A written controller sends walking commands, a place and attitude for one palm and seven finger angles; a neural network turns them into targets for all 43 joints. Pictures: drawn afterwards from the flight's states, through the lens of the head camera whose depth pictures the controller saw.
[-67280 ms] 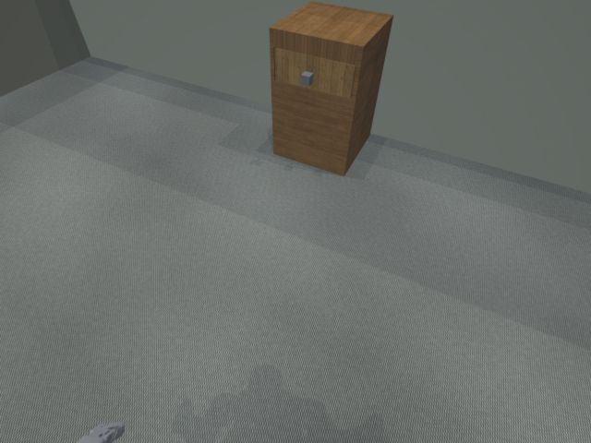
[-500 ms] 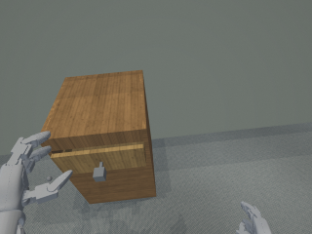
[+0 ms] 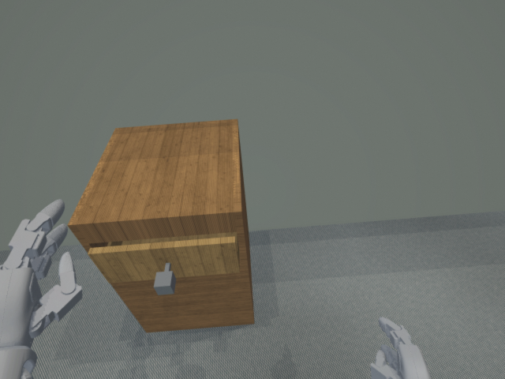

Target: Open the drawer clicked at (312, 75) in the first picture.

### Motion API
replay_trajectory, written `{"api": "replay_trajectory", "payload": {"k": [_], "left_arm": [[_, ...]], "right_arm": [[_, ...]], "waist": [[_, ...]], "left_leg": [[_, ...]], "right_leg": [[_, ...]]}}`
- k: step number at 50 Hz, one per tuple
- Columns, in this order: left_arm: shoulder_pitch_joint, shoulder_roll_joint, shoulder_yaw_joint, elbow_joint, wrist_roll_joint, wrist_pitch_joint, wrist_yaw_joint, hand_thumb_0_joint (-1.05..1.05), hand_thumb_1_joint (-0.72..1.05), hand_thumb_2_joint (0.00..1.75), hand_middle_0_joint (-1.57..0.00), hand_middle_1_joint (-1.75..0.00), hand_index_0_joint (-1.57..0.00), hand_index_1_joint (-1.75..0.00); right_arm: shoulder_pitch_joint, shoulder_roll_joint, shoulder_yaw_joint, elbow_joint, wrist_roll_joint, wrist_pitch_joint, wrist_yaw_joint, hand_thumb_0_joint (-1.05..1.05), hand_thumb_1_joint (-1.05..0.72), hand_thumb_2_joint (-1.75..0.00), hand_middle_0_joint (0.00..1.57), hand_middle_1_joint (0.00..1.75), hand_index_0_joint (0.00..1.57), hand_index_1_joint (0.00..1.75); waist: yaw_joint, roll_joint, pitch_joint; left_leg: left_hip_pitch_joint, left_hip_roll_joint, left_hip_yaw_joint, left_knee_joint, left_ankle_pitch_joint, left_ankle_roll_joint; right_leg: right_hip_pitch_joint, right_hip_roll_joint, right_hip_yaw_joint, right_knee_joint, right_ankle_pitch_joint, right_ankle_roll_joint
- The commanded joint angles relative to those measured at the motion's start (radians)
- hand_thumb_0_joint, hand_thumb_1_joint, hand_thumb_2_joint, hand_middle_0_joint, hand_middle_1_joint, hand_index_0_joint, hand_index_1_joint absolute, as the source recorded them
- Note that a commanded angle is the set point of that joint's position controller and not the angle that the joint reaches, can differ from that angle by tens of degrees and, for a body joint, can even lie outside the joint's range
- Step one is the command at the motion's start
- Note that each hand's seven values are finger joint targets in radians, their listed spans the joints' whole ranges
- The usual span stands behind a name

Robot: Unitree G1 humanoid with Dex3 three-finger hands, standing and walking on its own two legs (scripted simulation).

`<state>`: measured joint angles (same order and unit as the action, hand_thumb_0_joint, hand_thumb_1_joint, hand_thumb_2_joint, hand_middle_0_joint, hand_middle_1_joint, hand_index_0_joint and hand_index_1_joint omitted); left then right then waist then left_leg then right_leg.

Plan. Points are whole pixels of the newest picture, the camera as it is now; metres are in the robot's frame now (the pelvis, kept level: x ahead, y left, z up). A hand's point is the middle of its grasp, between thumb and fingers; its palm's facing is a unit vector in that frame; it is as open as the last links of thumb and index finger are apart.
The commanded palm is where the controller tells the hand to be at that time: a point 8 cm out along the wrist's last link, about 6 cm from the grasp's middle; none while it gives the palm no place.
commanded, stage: step back with the hand held close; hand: left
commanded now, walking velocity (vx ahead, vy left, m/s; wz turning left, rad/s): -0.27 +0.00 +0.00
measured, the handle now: (166, 276) +0.42 +0.30 -0.25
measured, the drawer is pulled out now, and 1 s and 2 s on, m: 0.03 0.03 0.03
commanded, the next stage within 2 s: stop stepping back and stand still in 1.46 s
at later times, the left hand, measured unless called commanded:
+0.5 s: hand (25, 301) +0.16 +0.28 +0.16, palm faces +0.26 -0.82 -0.50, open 7.4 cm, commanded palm +0.09 +0.32 +0.17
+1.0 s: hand out of the picture +0.11 +0.29 +0.16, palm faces +0.32 -0.84 -0.43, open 7.4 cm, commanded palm +0.04 +0.33 +0.17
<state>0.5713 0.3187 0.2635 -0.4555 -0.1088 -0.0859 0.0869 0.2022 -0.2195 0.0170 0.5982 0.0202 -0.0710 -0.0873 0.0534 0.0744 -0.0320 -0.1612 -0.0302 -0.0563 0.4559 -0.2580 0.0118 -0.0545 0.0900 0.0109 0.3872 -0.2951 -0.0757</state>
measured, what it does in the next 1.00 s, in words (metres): shifts its weight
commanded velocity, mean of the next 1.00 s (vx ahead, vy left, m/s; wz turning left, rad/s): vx -0.30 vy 0.00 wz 0.01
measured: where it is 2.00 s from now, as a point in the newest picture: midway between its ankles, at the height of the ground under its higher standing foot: outside the picture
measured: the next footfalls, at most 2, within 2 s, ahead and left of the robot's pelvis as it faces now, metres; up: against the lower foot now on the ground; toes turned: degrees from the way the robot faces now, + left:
right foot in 1.28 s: -0.26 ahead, -0.11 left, +0.00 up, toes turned -2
left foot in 1.58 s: -0.16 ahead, +0.12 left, +0.00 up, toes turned -2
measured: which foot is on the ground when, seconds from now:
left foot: down 0.00-1.00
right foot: down 0.00-0.94, up 0.96-1.00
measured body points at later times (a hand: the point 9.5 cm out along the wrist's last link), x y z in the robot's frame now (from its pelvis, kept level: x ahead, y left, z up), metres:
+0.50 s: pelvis -0.04 +0.05 +0.00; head -0.01 +0.06 +0.45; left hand +0.14 +0.32 +0.19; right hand +0.13 -0.20 -0.08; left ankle -0.01 +0.12 -0.74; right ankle -0.05 -0.07 -0.74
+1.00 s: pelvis -0.09 +0.05 -0.01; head -0.06 +0.08 +0.43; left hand +0.08 +0.33 +0.18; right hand +0.07 -0.20 -0.08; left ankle -0.02 +0.12 -0.74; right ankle -0.08 -0.07 -0.73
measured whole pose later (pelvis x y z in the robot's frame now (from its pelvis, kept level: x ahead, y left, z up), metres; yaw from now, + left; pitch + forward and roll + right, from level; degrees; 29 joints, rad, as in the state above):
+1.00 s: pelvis -0.09 +0.05 -0.01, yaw +0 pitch +2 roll -2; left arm 0.62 0.42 0.39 -0.65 -0.05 -0.25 0.14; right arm 0.20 -0.20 -0.02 0.60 0.00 -0.07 -0.04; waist -0.02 -0.04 0.03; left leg -0.44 -0.04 -0.01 0.59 -0.18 0.07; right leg -0.38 0.06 0.01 0.67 -0.35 0.00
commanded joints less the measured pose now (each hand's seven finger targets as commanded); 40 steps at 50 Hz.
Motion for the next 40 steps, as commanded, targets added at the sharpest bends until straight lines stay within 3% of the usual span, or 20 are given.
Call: {"api": "replay_trajectory", "payload": {"k": [1, 2, 3, 5, 6, 7, 9, 14, 16, 21, 23, 25, 26, 28, 31, 34, 36, 37, 39, 40], "left_arm": [[-0.256, 0.336, 0.284, -0.298, 0.015, -0.140, 0.037, 0.00, 0.90, 0.90, -0.20, -0.30, -0.20, -0.30], [-0.167, 0.295, 0.279, -0.223, 0.025, -0.151, 0.033, 0.00, 0.90, 0.90, -0.20, -0.30, -0.20, -0.30], [-0.082, 0.220, 0.211, -0.147, 0.036, -0.150, 0.021, 0.00, 0.90, 0.90, -0.20, -0.30, -0.20, -0.30], [-0.006, 0.166, 0.169, -0.101, 0.042, -0.146, 0.011, 0.00, 0.90, 0.90, -0.20, -0.30, -0.20, -0.30], [0.013, 0.146, 0.149, -0.127, 0.041, -0.157, 0.004, 0.00, 0.90, 0.90, -0.20, -0.30, -0.20, -0.30], [0.025, 0.163, 0.163, -0.148, 0.041, -0.154, 0.007, 0.00, 0.90, 0.90, -0.20, -0.30, -0.20, -0.30], [0.055, 0.182, 0.176, -0.200, 0.042, -0.157, 0.015, 0.00, 0.90, 0.90, -0.20, -0.30, -0.20, -0.30], [0.084, 0.246, 0.228, -0.315, 0.037, -0.160, 0.042, 0.00, 0.90, 0.90, -0.20, -0.30, -0.20, -0.30], [0.083, 0.275, 0.252, -0.356, 0.036, -0.165, 0.051, 0.00, 0.90, 0.90, -0.20, -0.30, -0.20, -0.30], [0.132, 0.254, 0.253, -0.361, 0.036, -0.167, 0.056, 0.00, 0.90, 0.90, -0.20, -0.30, -0.20, -0.30], [0.134, 0.236, 0.244, -0.349, 0.036, -0.168, 0.052, 0.00, 0.90, 0.90, -0.20, -0.30, -0.20, -0.30], [0.135, 0.222, 0.241, -0.324, 0.040, -0.167, 0.051, 0.00, 0.90, 0.90, -0.20, -0.30, -0.20, -0.30], [0.135, 0.218, 0.246, -0.319, 0.043, -0.166, 0.052, 0.00, 0.90, 0.90, -0.20, -0.30, -0.20, -0.30], [0.122, 0.210, 0.243, -0.325, 0.053, -0.166, 0.055, 0.00, 0.90, 0.90, -0.20, -0.30, -0.20, -0.30], [0.092, 0.205, 0.239, -0.349, 0.071, -0.169, 0.066, 0.00, 0.90, 0.90, -0.20, -0.30, -0.20, -0.30], [0.079, 0.189, 0.234, -0.375, 0.082, -0.179, 0.078, 0.00, 0.90, 0.90, -0.20, -0.30, -0.20, -0.30], [0.059, 0.220, 0.254, -0.395, 0.082, -0.186, 0.083, 0.00, 0.90, 0.90, -0.20, -0.30, -0.20, -0.30], [0.055, 0.214, 0.247, -0.384, 0.078, -0.190, 0.080, 0.00, 0.90, 0.90, -0.20, -0.30, -0.20, -0.30], [0.040, 0.220, 0.234, -0.378, 0.063, -0.207, 0.076, 0.00, 0.90, 0.90, -0.20, -0.30, -0.20, -0.30], [0.027, 0.213, 0.215, -0.378, 0.056, -0.215, 0.078, 0.00, 0.90, 0.90, -0.20, -0.30, -0.20, -0.30]], "right_arm": [[-0.093, -0.098, -0.032, -0.219, 0.009, -0.047, 0.005, 0.00, -0.90, -0.90, 0.20, 0.30, 0.20, 0.30], [-0.125, -0.088, -0.048, -0.177, 0.001, -0.044, 0.010, 0.00, -0.90, -0.90, 0.20, 0.30, 0.20, 0.30], [-0.131, -0.098, -0.051, -0.160, -0.006, -0.029, 0.018, 0.00, -0.90, -0.90, 0.20, 0.30, 0.20, 0.30], [-0.135, -0.108, -0.062, -0.170, -0.002, -0.002, 0.032, 0.00, -0.90, -0.90, 0.20, 0.30, 0.20, 0.30], [-0.136, -0.112, -0.066, -0.178, -0.001, 0.004, 0.038, 0.00, -0.90, -0.90, 0.20, 0.30, 0.20, 0.30], [-0.146, -0.115, -0.072, -0.183, 0.004, 0.009, 0.039, 0.00, -0.90, -0.90, 0.20, 0.30, 0.20, 0.30], [-0.151, -0.116, -0.076, -0.189, 0.005, 0.021, 0.040, 0.00, -0.90, -0.90, 0.20, 0.30, 0.20, 0.30], [-0.157, -0.111, -0.075, -0.212, 0.006, 0.033, 0.027, 0.00, -0.90, -0.90, 0.20, 0.30, 0.20, 0.30], [-0.150, -0.118, -0.073, -0.215, 0.004, 0.035, 0.020, 0.00, -0.90, -0.90, 0.20, 0.30, 0.20, 0.30], [-0.125, -0.125, -0.078, -0.215, 0.001, 0.020, 0.021, 0.00, -0.90, -0.90, 0.20, 0.30, 0.20, 0.30], [-0.121, -0.128, -0.080, -0.212, -0.002, 0.012, 0.024, 0.00, -0.90, -0.90, 0.20, 0.30, 0.20, 0.30], [-0.122, -0.132, -0.081, -0.210, -0.005, 0.001, 0.026, 0.00, -0.90, -0.90, 0.20, 0.30, 0.20, 0.30], [-0.124, -0.137, -0.083, -0.211, -0.008, -0.004, 0.024, 0.00, -0.90, -0.90, 0.20, 0.30, 0.20, 0.30], [-0.121, -0.141, -0.081, -0.211, -0.014, -0.017, 0.021, 0.00, -0.90, -0.90, 0.20, 0.30, 0.20, 0.30], [-0.110, -0.150, -0.081, -0.214, -0.028, -0.035, 0.013, 0.00, -0.90, -0.90, 0.20, 0.30, 0.20, 0.30], [-0.087, -0.141, -0.076, -0.211, -0.035, -0.056, 0.010, 0.00, -0.90, -0.90, 0.20, 0.30, 0.20, 0.30], [-0.079, -0.143, -0.077, -0.207, -0.034, -0.061, 0.009, 0.00, -0.90, -0.90, 0.20, 0.30, 0.20, 0.30], [-0.084, -0.131, -0.076, -0.210, -0.022, -0.066, 0.014, 0.00, -0.90, -0.90, 0.20, 0.30, 0.20, 0.30], [-0.079, -0.119, -0.080, -0.196, -0.013, -0.071, 0.029, 0.00, -0.90, -0.90, 0.20, 0.30, 0.20, 0.30], [-0.069, -0.115, -0.080, -0.176, -0.017, -0.069, 0.034, 0.00, -0.90, -0.90, 0.20, 0.30, 0.20, 0.30]], "waist": [[-0.038, 0.005, 0.083], [-0.031, -0.078, 0.064], [-0.041, -0.141, 0.061], [-0.045, -0.170, 0.012], [-0.046, -0.130, -0.022], [-0.045, -0.083, -0.053], [-0.045, -0.045, -0.098], [-0.048, -0.054, -0.142], [-0.051, -0.003, -0.151], [-0.051, 0.054, -0.155], [-0.055, 0.048, -0.128], [-0.056, 0.050, -0.095], [-0.053, 0.064, -0.089], [-0.057, 0.032, -0.061], [-0.064, 0.031, -0.029], [-0.068, 0.029, -0.043], [-0.070, -0.017, -0.057], [-0.069, -0.070, -0.056], [-0.078, -0.146, -0.045], [-0.085, -0.183, -0.038]], "left_leg": [[0.030, 0.028, -0.005, 0.002, 0.215, 0.041], [0.041, 0.034, -0.008, 0.029, 0.193, 0.041], [0.038, 0.032, 0.000, 0.046, 0.195, 0.047], [0.036, 0.035, 0.012, 0.046, 0.226, 0.048], [0.035, 0.040, 0.007, 0.022, 0.272, 0.046], [0.057, 0.053, 0.011, 0.010, 0.311, 0.046], [0.058, 0.069, 0.004, -0.011, 0.366, 0.049], [-0.012, 0.087, -0.018, -0.030, 0.366, 0.044], [-0.043, 0.095, -0.032, -0.042, 0.373, 0.043], [-0.104, 0.128, -0.076, -0.085, 0.368, 0.048], [-0.152, 0.153, -0.095, -0.119, 0.295, 0.055], [-0.246, 0.183, -0.127, -0.166, 0.139, 0.072], [-0.314, 0.193, -0.146, -0.184, 0.070, 0.082], [-0.409, 0.205, -0.165, -0.204, -0.087, 0.096], [-0.533, 0.207, -0.200, -0.227, -0.301, 0.107], [-0.570, 0.186, -0.196, -0.188, -0.386, 0.105], [-0.567, 0.151, -0.170, -0.122, -0.394, 0.092], [-0.517, 0.121, -0.134, -0.057, -0.369, 0.079], [-0.337, 0.050, -0.067, 0.129, -0.229, 0.036], [-0.263, 0.023, -0.037, 0.224, -0.150, 0.014]], "right_leg": [[-0.183, -0.146, 0.094, -0.119, 0.412, 0.066], [-0.203, -0.159, 0.136, -0.134, 0.446, 0.069], [-0.195, -0.162, 0.123, -0.131, 0.477, 0.084], [-0.158, -0.165, 0.103, -0.104, 0.534, 0.109], [-0.124, -0.160, 0.073, -0.079, 0.534, 0.105], [-0.125, -0.156, 0.082, -0.064, 0.520, 0.104], [-0.113, -0.143, 0.056, -0.045, 0.462, 0.105], [-0.082, -0.130, 0.044, -0.018, 0.393, 0.089], [-0.067, -0.119, 0.034, 0.001, 0.372, 0.084], [-0.054, -0.077, 0.003, 0.071, 0.270, 0.084], [-0.066, -0.064, 0.003, 0.112, 0.173, 0.085], [-0.050, -0.054, 0.008, 0.160, 0.082, 0.084], [-0.014, -0.052, 0.010, 0.182, 0.073, 0.084], [0.016, -0.043, 0.015, 0.213, 0.047, 0.086], [0.053, -0.030, 0.025, 0.235, 0.035, 0.085], [0.065, -0.039, 0.037, 0.229, 0.053, 0.079], [0.046, -0.067, 0.078, 0.180, 0.057, 0.068], [-0.020, -0.107, 0.134, 0.114, 0.017, 0.053], [-0.242, -0.223, 0.274, -0.051, -0.085, -0.013], [-0.319, -0.288, 0.319, -0.103, -0.062, -0.051]]}}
